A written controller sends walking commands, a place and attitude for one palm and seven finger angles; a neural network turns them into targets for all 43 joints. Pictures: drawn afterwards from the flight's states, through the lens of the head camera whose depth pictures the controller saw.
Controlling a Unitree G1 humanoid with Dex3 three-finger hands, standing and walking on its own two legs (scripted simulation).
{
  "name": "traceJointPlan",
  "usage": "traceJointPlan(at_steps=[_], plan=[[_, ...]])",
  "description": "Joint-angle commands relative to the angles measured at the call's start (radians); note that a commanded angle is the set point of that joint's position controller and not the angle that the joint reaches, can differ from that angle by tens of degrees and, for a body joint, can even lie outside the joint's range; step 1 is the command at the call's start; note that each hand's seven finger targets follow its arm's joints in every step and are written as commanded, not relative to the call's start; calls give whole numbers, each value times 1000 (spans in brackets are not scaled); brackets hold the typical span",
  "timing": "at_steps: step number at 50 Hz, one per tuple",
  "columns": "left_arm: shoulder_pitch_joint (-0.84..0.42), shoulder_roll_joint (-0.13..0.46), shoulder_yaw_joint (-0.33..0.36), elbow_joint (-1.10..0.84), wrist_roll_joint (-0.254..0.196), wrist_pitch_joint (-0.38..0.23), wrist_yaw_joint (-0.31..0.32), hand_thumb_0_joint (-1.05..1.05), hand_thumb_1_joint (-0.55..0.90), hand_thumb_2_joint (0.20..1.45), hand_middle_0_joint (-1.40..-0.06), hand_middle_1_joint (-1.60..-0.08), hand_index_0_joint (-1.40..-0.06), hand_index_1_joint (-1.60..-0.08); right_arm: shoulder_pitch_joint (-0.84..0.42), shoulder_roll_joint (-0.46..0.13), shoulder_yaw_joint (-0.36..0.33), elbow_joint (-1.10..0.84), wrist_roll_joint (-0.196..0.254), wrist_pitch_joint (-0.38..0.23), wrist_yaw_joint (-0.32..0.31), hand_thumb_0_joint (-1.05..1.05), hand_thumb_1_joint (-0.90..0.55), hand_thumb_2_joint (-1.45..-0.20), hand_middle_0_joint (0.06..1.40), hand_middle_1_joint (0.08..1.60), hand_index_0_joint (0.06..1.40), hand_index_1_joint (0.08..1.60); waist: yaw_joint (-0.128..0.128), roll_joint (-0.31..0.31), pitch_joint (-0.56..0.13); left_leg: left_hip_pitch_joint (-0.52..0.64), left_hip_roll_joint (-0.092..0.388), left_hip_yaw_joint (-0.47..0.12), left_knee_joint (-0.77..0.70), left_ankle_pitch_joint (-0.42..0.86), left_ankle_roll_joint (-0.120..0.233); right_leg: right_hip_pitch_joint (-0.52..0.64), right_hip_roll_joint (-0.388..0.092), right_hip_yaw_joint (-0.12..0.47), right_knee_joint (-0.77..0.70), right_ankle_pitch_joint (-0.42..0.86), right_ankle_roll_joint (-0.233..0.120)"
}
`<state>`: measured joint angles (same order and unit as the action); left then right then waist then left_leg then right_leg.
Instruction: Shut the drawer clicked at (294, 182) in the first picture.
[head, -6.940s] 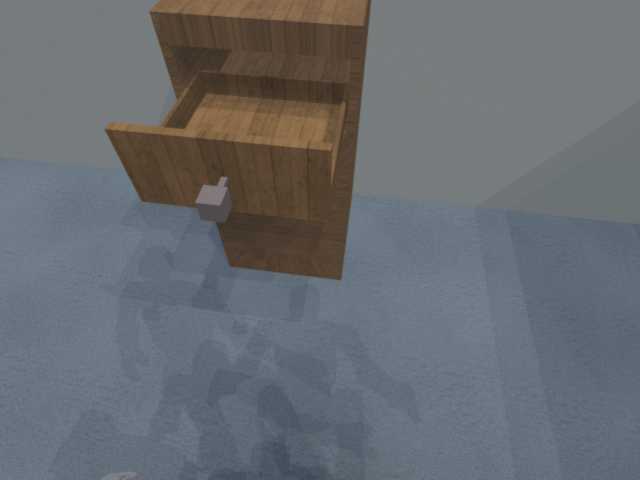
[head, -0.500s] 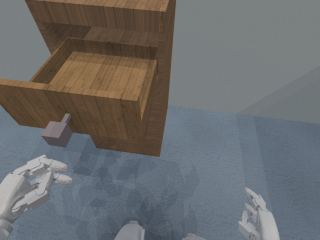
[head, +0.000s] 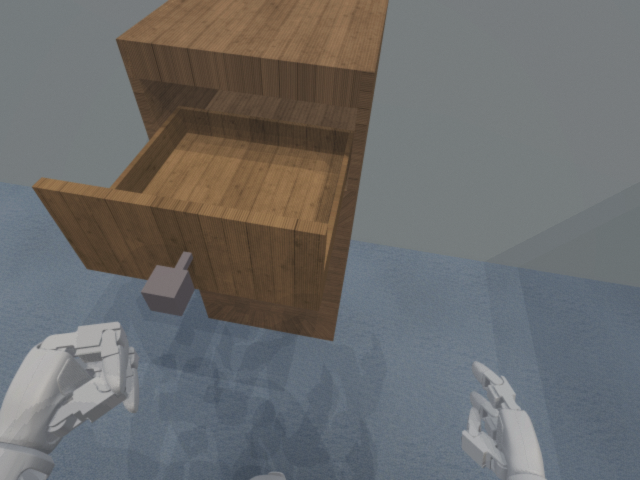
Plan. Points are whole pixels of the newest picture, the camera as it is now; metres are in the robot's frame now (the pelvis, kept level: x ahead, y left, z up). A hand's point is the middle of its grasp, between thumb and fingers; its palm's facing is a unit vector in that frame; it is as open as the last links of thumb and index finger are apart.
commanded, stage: raise the hand and make a fist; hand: left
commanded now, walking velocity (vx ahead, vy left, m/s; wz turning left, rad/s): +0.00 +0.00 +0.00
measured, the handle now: (176, 277) +0.35 +0.24 +0.04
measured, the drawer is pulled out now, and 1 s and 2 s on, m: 0.30 0.30 0.30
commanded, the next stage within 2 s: bring the fist close to the handle in 0.70 s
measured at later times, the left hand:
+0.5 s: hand (109, 380) +0.18 +0.22 +0.12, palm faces +0.01 -0.99 -0.12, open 3.3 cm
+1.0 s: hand (108, 374) +0.19 +0.23 +0.10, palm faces -0.01 -1.00 -0.08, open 3.3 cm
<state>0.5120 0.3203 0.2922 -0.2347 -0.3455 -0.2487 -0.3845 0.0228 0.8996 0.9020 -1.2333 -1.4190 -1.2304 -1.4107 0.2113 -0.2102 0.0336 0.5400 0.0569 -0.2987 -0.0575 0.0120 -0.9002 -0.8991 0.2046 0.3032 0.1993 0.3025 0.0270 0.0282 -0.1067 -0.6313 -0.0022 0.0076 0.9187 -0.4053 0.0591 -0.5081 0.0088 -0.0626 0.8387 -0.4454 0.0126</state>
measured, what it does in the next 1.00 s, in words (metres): stands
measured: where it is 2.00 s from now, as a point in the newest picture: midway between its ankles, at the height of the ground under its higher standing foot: outside the picture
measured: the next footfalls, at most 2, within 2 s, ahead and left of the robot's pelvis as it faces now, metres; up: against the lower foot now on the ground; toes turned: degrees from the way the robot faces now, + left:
none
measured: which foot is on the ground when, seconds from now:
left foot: down 0.00-1.00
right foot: down 0.00-1.00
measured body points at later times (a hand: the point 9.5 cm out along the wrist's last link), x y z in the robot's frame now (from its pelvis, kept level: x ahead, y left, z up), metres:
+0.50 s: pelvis +0.00 -0.03 +0.02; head -0.01 -0.04 +0.47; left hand +0.17 +0.27 +0.13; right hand +0.19 -0.26 -0.03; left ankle +0.04 +0.07 -0.69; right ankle -0.01 -0.14 -0.69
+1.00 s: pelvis +0.00 -0.04 +0.02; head +0.01 -0.05 +0.47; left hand +0.19 +0.28 +0.11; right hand +0.19 -0.29 -0.04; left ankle +0.04 +0.07 -0.69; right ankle -0.01 -0.14 -0.69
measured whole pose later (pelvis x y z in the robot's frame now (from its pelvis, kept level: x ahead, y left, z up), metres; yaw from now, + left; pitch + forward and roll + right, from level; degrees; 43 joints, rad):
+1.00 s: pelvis +0.00 -0.04 +0.02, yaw +0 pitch +4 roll -2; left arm 0.36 0.40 0.46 0.12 -0.44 -0.21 -0.59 0.02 0.90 0.90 -1.40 -1.60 -1.40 -1.60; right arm 0.24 -0.29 0.03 0.61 0.07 -0.35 -0.11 0.01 -0.90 -0.90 0.20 0.30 0.20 0.30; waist 0.02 0.05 -0.07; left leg -0.50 0.04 -0.01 0.77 -0.34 0.00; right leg -0.39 0.05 -0.07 0.71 -0.39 -0.04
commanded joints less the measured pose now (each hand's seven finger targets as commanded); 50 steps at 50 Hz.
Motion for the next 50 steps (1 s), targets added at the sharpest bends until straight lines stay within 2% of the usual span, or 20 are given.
traceJointPlan(at_steps=[1, 4, 6, 8, 9, 13, 16, 17, 19, 20, 22, 27, 32, 34, 38, 40, 41, 45, 48, 50], plan=[[-24, 120, 61, -153, -14, 62, 12, 0, 900, 900, -1400, -1600, -1400, -1600, -72, -149, -53, -168, 21, -37, -15, 0, -900, -900, 200, 300, 200, 300, -5, 115, -54, 230, 45, -150, -296, 51, -72, -51, 34, -39, -134, 108, -36], [-54, 144, 64, -194, -10, 96, 11, 0, 900, 900, -1400, -1600, -1400, -1600, -75, -153, -44, -178, 16, -38, -21, 0, -900, -900, 200, 300, 200, 300, -3, 54, -56, 250, 42, -145, -305, 90, -62, -11, 37, -38, -160, 131, -36], [-62, 156, 75, -262, -14, 86, 16, 0, 900, 900, -1400, -1600, -1400, -1600, -75, -147, -38, -185, 12, -48, -19, 0, -900, -900, 200, 300, 200, 300, 4, 68, -85, 278, 37, -136, -305, 130, -61, 11, 35, -38, -169, 146, -37], [-77, 192, 112, -271, -13, 68, 33, 0, 900, 900, -1400, -1600, -1400, -1600, -76, -150, -33, -168, 7, -55, -19, 0, -900, -900, 200, 300, 200, 300, 9, 70, -68, 284, 37, -134, -311, 128, -63, 21, 39, -35, -181, 144, -41], [-77, 171, 101, -280, -18, 60, 36, 0, 900, 900, -1400, -1600, -1400, -1600, -72, -144, -30, -170, 8, -58, -18, 0, -900, -900, 200, 300, 200, 300, 5, 82, -71, 297, 37, -129, -317, 129, -65, 22, 37, -37, -186, 141, -41], [-93, 199, 144, -220, -21, 64, 46, 0, 900, 900, -1400, -1600, -1400, -1600, -78, -150, -27, -145, 14, -63, -24, 0, -900, -900, 200, 300, 200, 300, 7, 75, -33, 291, 34, -122, -337, 82, -57, 46, 36, -31, -223, 119, -40], [-102, 215, 171, -138, -36, 100, 18, 0, 900, 900, -1400, -1600, -1400, -1600, -81, -153, -27, -137, 23, -64, -36, 0, -900, -900, 200, 300, 200, 300, 4, 70, -16, 289, 26, -98, -340, 87, -48, 67, 30, -21, -259, 114, -37], [-95, 215, 173, -110, -41, 110, 3, 0, 900, 900, -1400, -1600, -1400, -1600, -80, -157, -29, -134, 26, -64, -41, 0, -900, -900, 200, 300, 200, 300, 1, 33, -9, 285, 24, -94, -336, 96, -44, 68, 31, -19, -270, 116, -34], [-93, 212, 176, -68, -55, 120, -27, 0, 900, 900, -1400, -1600, -1400, -1600, -84, -162, -32, -126, 26, -65, -44, 0, -900, -900, 200, 300, 200, 300, 0, 14, 0, 282, 17, -80, -324, 130, -37, 79, 30, -7, -289, 139, -32], [-102, 235, 191, -78, -59, 118, -42, 0, 900, 900, -1400, -1600, -1400, -1600, -86, -167, -32, -127, 27, -70, -44, 0, -900, -900, 200, 300, 200, 300, 5, 49, -21, 287, 13, -75, -319, 145, -36, 92, 28, 0, -290, 148, -33], [-144, 250, 189, -110, -70, 96, -66, 0, 900, 900, -1400, -1600, -1400, -1600, -91, -168, -31, -127, 24, -86, -46, 0, -900, -900, 200, 300, 200, 300, -1, 63, -36, 307, 10, -70, -307, 164, -29, 98, 24, 14, -298, 161, -31], [-107, 301, 269, -105, -93, 22, -82, 0, 900, 900, -1400, -1600, -1400, -1600, -85, -165, -42, -111, 18, -116, -44, 0, -900, -900, 200, 300, 200, 300, 11, 40, -71, 306, 6, -56, -277, 225, -27, 131, 18, 44, -300, 224, -26], [-77, 321, 335, 33, -119, 27, -103, 0, 900, 900, -1400, -1600, -1400, -1600, -87, -167, -48, -97, 29, -109, -51, 0, -900, -900, 200, 300, 200, 300, 15, 24, -20, 250, 7, -50, -251, 207, -34, 127, -6, 105, -329, 225, 1], [-95, 304, 316, 69, -123, 39, -126, 0, 900, 900, -1400, -1600, -1400, -1600, -83, -172, -47, -94, 32, -102, -54, 0, -900, -900, 200, 300, 200, 300, 5, 28, 1, 242, 5, -48, -239, 197, -32, 114, -16, 135, -343, 231, 22], [-182, 321, 296, 72, -128, 27, -177, 0, 900, 900, -1400, -1600, -1400, -1600, -78, -190, -46, -94, 30, -112, -61, 0, -900, -900, 200, 300, 200, 300, -14, -4, -11, 246, 11, -57, -215, 207, -24, 110, -26, 175, -342, 278, 54], [-206, 328, 287, 54, -129, 7, -198, 0, 900, 900, -1400, -1600, -1400, -1600, -70, -193, -48, -95, 27, -121, -62, 0, -900, -900, 200, 300, 200, 300, -16, 9, -44, 265, 8, -58, -216, 230, -20, 126, -22, 164, -328, 315, 50], [-230, 322, 277, 62, -130, -3, -205, 0, 900, 900, -1400, -1600, -1400, -1600, -65, -193, -50, -93, 25, -124, -64, 0, -900, -900, 200, 300, 200, 300, -26, -18, -45, 269, 8, -58, -210, 233, -18, 119, -22, 165, -325, 329, 53], [-217, 342, 327, 201, -131, -17, -210, 0, 900, 900, -1400, -1600, -1400, -1600, -45, -203, -59, -73, 22, -114, -62, 0, -900, -900, 200, 300, 200, 300, -17, -65, -31, 221, 6, -53, -196, 224, -24, 102, -23, 163, -309, 313, 54], [-231, 322, 296, 179, -123, -22, -204, 0, 900, 900, -1400, -1600, -1400, -1600, -59, -202, -57, -84, 18, -111, -56, 0, -900, -900, 200, 300, 200, 300, -3, 30, -39, 234, 2, -45, -203, 228, -23, 93, -16, 141, -294, 269, 30], [-237, 320, 290, 160, -119, -25, -195, 0, 900, 900, -1400, -1600, -1400, -1600, -55, -197, -59, -92, 14, -107, -51, 0, -900, -900, 200, 300, 200, 300, -4, 45, -73, 248, 2, -42, -207, 242, -21, 96, -13, 121, -278, 275, 13]])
